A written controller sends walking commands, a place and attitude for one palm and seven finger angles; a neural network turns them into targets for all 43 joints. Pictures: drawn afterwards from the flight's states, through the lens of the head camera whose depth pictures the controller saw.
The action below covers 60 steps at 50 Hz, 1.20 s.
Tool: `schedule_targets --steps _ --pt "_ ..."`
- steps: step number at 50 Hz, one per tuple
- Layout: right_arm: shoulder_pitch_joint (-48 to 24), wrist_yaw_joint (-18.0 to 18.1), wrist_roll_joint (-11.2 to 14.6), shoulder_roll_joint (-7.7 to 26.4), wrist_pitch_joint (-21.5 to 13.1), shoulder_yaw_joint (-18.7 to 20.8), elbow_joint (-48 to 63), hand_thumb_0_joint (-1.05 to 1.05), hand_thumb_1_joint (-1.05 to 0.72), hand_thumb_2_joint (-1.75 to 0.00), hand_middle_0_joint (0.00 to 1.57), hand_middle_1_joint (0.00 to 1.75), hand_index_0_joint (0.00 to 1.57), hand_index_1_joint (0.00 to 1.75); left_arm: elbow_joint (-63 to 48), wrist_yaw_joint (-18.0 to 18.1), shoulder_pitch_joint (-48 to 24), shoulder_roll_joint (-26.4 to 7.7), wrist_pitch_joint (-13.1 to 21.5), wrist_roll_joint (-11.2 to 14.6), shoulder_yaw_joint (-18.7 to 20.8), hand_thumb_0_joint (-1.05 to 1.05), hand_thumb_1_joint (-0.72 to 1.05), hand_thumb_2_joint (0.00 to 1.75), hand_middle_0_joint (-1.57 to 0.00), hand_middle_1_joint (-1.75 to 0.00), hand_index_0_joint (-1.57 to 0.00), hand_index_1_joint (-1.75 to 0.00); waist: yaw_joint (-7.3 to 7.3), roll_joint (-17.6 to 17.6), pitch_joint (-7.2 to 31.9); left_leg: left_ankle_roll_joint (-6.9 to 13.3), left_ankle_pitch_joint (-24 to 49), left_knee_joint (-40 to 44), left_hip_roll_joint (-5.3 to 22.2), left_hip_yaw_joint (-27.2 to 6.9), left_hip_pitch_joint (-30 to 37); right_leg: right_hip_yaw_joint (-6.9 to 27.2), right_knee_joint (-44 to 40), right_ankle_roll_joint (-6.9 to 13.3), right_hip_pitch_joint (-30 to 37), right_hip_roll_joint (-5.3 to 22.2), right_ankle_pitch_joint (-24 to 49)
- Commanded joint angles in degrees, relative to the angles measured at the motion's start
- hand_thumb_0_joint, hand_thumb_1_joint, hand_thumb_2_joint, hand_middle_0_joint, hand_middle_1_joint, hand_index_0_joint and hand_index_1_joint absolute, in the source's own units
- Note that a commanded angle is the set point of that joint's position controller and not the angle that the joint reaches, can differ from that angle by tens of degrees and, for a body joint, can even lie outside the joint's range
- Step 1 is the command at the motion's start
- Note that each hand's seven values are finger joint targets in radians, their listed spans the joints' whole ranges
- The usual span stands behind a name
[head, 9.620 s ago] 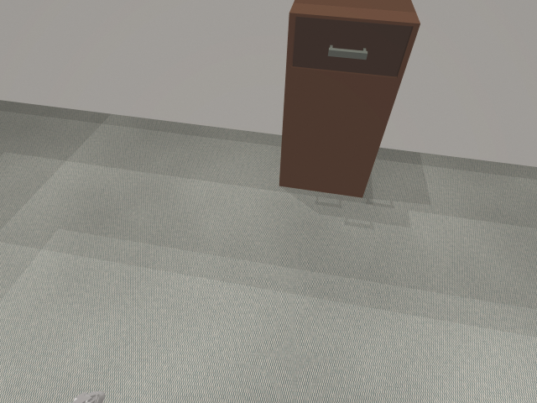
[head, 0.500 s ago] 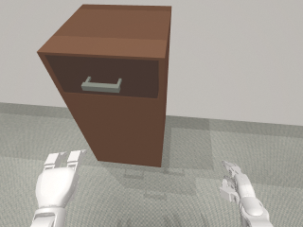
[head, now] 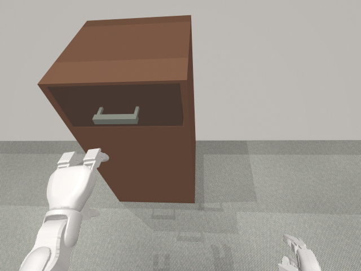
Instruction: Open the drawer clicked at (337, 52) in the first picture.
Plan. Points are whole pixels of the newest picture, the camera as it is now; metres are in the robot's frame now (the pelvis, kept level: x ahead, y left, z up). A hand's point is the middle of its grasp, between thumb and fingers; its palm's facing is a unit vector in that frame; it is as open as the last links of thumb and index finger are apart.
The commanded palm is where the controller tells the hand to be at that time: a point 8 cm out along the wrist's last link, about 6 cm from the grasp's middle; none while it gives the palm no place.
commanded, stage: raise the hand with hooked fingers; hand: left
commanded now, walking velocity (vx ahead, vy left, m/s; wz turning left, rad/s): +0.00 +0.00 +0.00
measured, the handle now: (117, 114) +0.54 +0.28 +0.00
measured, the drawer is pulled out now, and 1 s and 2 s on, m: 0.00 0.00 0.00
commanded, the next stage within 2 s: move the hooked fingers above the handle in 0.82 s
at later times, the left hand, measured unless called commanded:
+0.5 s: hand (67, 150) +0.31 +0.27 +0.13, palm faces +0.09 -0.05 -1.00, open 13.8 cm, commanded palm +0.27 +0.27 +0.17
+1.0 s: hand (73, 158) +0.30 +0.26 +0.11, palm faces +0.05 -0.06 -1.00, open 13.9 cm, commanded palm +0.29 +0.27 +0.17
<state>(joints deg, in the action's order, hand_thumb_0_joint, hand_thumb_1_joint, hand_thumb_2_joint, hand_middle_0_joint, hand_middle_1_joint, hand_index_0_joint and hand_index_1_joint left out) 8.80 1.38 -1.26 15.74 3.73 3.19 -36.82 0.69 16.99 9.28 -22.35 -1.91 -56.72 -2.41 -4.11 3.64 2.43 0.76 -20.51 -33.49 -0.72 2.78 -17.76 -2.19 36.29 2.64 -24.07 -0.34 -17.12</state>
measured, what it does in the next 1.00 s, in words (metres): stands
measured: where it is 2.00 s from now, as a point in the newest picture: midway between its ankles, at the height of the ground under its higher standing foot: outside the picture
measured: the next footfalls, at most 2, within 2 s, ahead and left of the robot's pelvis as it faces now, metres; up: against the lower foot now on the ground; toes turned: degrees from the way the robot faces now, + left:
none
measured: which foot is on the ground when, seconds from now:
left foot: down 0.00-1.00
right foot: down 0.00-1.00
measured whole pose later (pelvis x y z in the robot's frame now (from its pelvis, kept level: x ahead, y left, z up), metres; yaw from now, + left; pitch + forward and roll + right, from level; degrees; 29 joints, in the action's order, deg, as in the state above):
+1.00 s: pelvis -0.01 +0.02 +0.01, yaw +1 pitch +1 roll +0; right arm 7.3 0.9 1.0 14.4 6.1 -0.1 -36.7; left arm 5.2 3.0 -7.9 -27.2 -2.9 -53.3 -4.2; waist -5.1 4.7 0.3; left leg 2.1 -15.2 -23.8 -2.0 1.9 -9.7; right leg -2.7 25.6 1.2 -15.1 0.6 -11.6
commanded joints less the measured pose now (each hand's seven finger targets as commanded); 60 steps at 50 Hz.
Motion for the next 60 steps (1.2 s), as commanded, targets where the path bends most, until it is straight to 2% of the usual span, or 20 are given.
schedule_targets --steps 1,6,13,15,21,23,24,26,29,33,34,38,40,42,45,49,51,54,58,60 --pt "-9.81 0.16 0.89 3.8 -2.76 -0.17 10.58 0.0 -0.9 -0.9 0.2 0.3 0.2 0.3 -11.34 -0.17 -14.0 -11.27 -1.98 0.34 5.58 0.0 -0.38 0.35 -0.29 -1.12 -0.29 -1.12 -1.17 -3.73 12.04 1.44 16.95 5.58 -1.87 -1.71 0.55 4.36 -6.46 -0.28 14.63 0.83 14.65" --pt "-10.21 0.2 1.23 3.76 -1.71 -1.03 10.57 0.0 -0.9 -0.9 0.2 0.3 0.2 0.3 -11.45 -4.03 -19.83 -12.41 -4.04 0.17 5.05 0.0 -0.5 0.3 -0.3 -1.2 -0.3 -1.2 -1.26 -2.57 11.43 0.96 20.71 7.84 -1.3 -2.11 3.79 2.95 -7.44 0.07 16.38 0.33 16.73" --pt "-10.3 0.3 1.63 3.54 -0.24 -2.27 10.2 0.0 -0.9 -0.9 0.2 0.3 0.2 0.3 -8.54 -9.34 -28.98 -13.28 -5.59 0.59 3.4 0.0 -0.5 0.3 -0.3 -1.2 -0.3 -1.2 -0.61 -2.45 9.21 0.69 21.04 10.44 -0.88 -2.37 6.07 1.85 -10.05 0.22 17.47 -0.09 15.82" --pt "-10.09 0.21 1.61 3.62 -0.17 -2.4 10.25 0.0 -0.9 -0.9 0.2 0.3 0.2 0.3 -9.94 -10.59 -32.12 -14.68 -4.91 0.8 3.87 0.0 -0.5 0.3 -0.3 -1.2 -0.3 -1.2 -0.68 -0.22 11.2 0.46 22.7 10.73 -0.83 -2.8 7.43 1.69 -10.11 0.4 18.85 -0.03 16.44" --pt "-9.14 -0.03 1.75 3.9 0.18 -2.43 9.55 0.0 -0.9 -0.9 0.2 0.3 0.2 0.3 -9.42 -13.42 -37.78 -16.83 -3.0 1.8 4.69 0.0 -0.5 0.3 -0.3 -1.2 -0.3 -1.2 -0.47 0.61 11.72 -0.46 28.37 11.57 -0.17 -3.98 9.89 0.73 -11.06 0.68 19.05 -0.29 17.94" --pt "-8.38 -0.41 1.84 4.12 0.38 -2.29 9.52 0.0 -0.9 -0.9 0.2 0.3 0.2 0.3 -6.31 -14.48 -33.62 -15.83 -2.98 2.5 4.72 0.0 -0.5 0.3 -0.3 -1.2 -0.3 -1.2 -0.86 -1.72 10.68 -0.62 29.23 11.8 -0.14 -3.85 8.84 0.54 -11.3 0.57 19.41 -0.33 18.79" --pt "-8.52 -0.7 2.07 4.37 0.46 -2.24 9.92 0.0 -0.9 -0.9 0.2 0.3 0.2 0.3 -5.43 -15.11 -32.01 -15.36 -3.03 3.08 4.86 0.0 -0.5 0.3 -0.3 -1.2 -0.3 -1.2 -1.04 -1.34 10.36 -0.63 28.85 12.04 -0.07 -3.8 8.45 0.6 -11.51 0.6 19.57 -0.42 18.54" --pt "-7.78 -0.96 2.06 4.62 0.8 -2.05 10.05 0.0 -0.9 -0.9 0.2 0.3 0.2 0.3 -5.55 -15.92 -30.48 -15.0 -2.52 3.7 4.57 0.0 -0.5 0.3 -0.3 -1.2 -0.3 -1.2 -1.11 -3.14 9.87 -0.53 28.31 12.38 0.05 -3.51 7.59 0.38 -11.57 0.45 19.71 -0.23 18.41" --pt "-8.27 -1.3 1.94 4.89 0.58 -1.84 10.71 0.0 -0.9 -0.9 0.2 0.3 0.2 0.3 -8.89 -15.67 -31.56 -15.98 -0.78 3.49 5.55 0.0 -0.5 0.3 -0.3 -1.2 -0.3 -1.2 -1.36 -1.38 11.24 -0.64 28.23 12.27 0.28 -3.96 8.16 0.64 -11.43 0.54 19.32 -0.37 17.12" --pt "-7.02 -1.4 1.51 4.77 -0.07 -1.29 10.17 0.0 -0.9 -0.9 0.2 0.3 0.2 0.3 -12.68 -12.88 -32.9 -18.35 1.81 3.06 8.21 0.0 -0.5 0.3 -0.3 -1.2 -0.3 -1.2 -1.95 0.54 14.62 -1.22 31.14 11.66 0.04 -4.58 9.87 0.88 -11.01 0.7 19.91 -0.26 18.53" --pt "-7.27 -1.45 1.64 4.87 -0.24 -1.32 10.07 0.0 -0.9 -0.9 0.2 0.3 0.2 0.3 -12.88 -12.12 -33.43 -18.88 2.01 3.3 8.89 0.0 -0.5 0.3 -0.3 -1.2 -0.3 -1.2 -1.82 0.92 14.39 -1.3 30.17 11.71 0.02 -4.78 9.64 0.89 -11.07 0.74 19.63 -0.47 17.9" --pt "-6.97 -1.24 2.05 4.86 -0.27 -1.09 8.87 0.0 -0.9 -0.9 0.2 0.3 0.2 0.3 -9.28 -10.21 -32.85 -17.43 1.2 3.58 8.04 0.0 -0.5 0.3 -0.3 -1.2 -0.3 -1.2 -1.52 -0.7 12.06 -1.14 27.65 12.27 -0.46 -3.9 7.93 0.75 -11.55 0.69 18.89 -0.25 17.54" --pt "-7.54 -1.19 2.33 4.87 -0.23 -1.1 8.85 0.0 -0.9 -0.9 0.2 0.3 0.2 0.3 -8.27 -10.17 -33.29 -16.46 0.26 3.28 6.75 0.0 -0.5 0.3 -0.3 -1.2 -0.3 -1.2 -1.25 -1.35 12.15 -0.66 24.73 12.56 -0.65 -3.42 7.4 0.91 -11.83 0.57 18.97 -0.17 15.52" --pt "-7.94 -0.99 2.42 4.82 -0.21 -1.11 8.85 0.0 -0.9 -0.9 0.2 0.3 0.2 0.3 -8.25 -10.48 -33.52 -15.58 -0.54 3.18 5.22 0.0 -0.5 0.3 -0.3 -1.2 -0.3 -1.2 -0.95 -0.49 11.49 -0.48 23.34 12.75 -0.78 -3.16 7.58 1.06 -12.21 0.53 18.59 -0.12 14.79" --pt "-8.23 -0.77 2.39 4.74 -0.23 -1.43 9.13 0.0 -0.9 -0.9 0.2 0.3 0.2 0.3 -7.69 -11.52 -32.71 -15.27 -1.14 3.51 4.61 0.0 -0.5 0.3 -0.3 -1.2 -0.3 -1.2 -0.87 -2.19 11.49 0.08 22.06 12.85 -0.87 -3.07 7.13 1.15 -12.46 0.36 19.41 -0.02 14.37" --pt "-8.0 0.23 2.38 5.25 0.12 -1.77 8.43 0.0 -0.9 -0.9 0.2 0.3 0.2 0.3 -3.39 -12.16 -36.66 -19.11 -0.88 2.97 7.37 0.0 -0.5 0.3 -0.3 -1.2 -0.3 -1.2 -0.34 -4.12 9.85 0.72 18.91 12.79 -1.23 -2.24 4.8 1.95 -13.19 -0.01 19.44 -0.02 13.35" --pt "-7.42 0.73 2.53 4.89 -0.03 -1.83 8.02 0.0 -0.9 -0.9 0.2 0.3 0.2 0.3 -0.49 -12.12 -40.03 -18.48 -0.02 2.7 6.28 0.0 -0.5 0.3 -0.3 -1.2 -0.3 -1.2 0.21 -3.86 9.0 0.85 16.82 12.66 -1.44 -2.04 4.31 1.75 -13.32 -0.06 17.94 0.12 11.2" --pt "-6.44 1.36 2.51 5.06 -0.56 -1.46 8.03 0.0 -0.9 -0.9 0.2 0.3 0.2 0.3 1.48 -11.89 -43.89 -20.8 1.74 2.72 7.79 0.0 -0.5 0.3 -0.3 -1.2 -0.3 -1.2 0.25 -2.52 12.23 1.06 17.57 11.53 -1.87 -1.82 4.68 2.51 -13.01 -0.18 18.84 0.19 12.58" --pt "-5.18 1.38 2.34 4.76 -0.99 -0.95 8.19 0.0 -0.9 -0.9 0.2 0.3 0.2 0.3 3.16 -11.79 -45.09 -18.11 3.75 2.85 5.41 0.0 -0.5 0.3 -0.3 -1.2 -0.3 -1.2 0.41 -0.94 14.75 0.98 20.74 10.09 -1.9 -1.67 5.0 2.34 -11.43 -0.01 18.4 0.41 16.37" --pt "-4.58 1.21 2.35 4.97 -0.96 -0.76 8.14 0.0 -0.9 -0.9 0.2 0.3 0.2 0.3 4.53 -11.75 -44.74 -18.62 4.11 2.82 6.09 0.0 -0.5 0.3 -0.3 -1.2 -0.3 -1.2 0.45 -2.21 14.52 0.94 21.23 9.66 -1.88 -1.78 4.05 2.14 -10.98 -0.02 18.1 0.32 16.97"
